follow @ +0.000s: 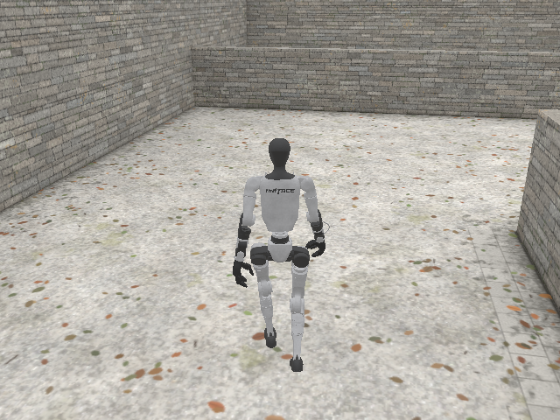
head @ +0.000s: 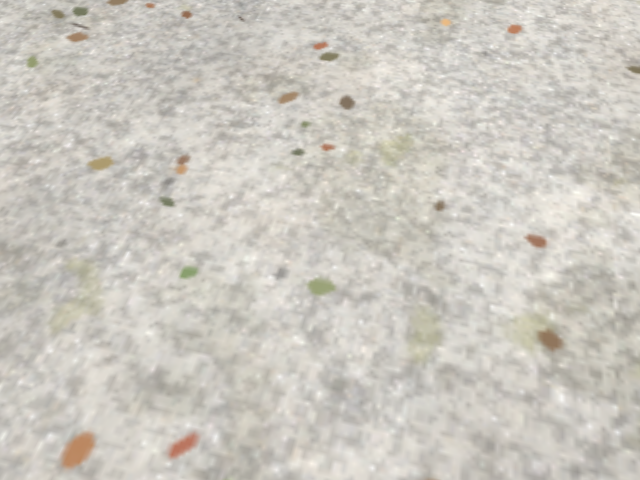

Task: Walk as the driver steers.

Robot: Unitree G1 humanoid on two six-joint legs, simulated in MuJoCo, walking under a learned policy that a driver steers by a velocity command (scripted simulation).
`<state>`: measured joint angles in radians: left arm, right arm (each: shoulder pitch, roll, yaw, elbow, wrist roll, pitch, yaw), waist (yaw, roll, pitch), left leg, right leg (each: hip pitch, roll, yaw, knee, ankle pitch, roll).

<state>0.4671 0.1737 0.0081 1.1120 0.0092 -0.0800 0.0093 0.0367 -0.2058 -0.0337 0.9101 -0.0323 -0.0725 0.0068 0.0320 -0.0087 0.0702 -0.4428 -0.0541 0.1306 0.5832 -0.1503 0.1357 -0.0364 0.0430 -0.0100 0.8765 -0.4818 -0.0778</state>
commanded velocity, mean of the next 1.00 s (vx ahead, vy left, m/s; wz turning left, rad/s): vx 0.13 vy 0.00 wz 0.00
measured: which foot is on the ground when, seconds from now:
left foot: down 0.00-0.46, up 0.48-0.68, down 0.70-1.00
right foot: up 0.00-0.40, down 0.42-1.00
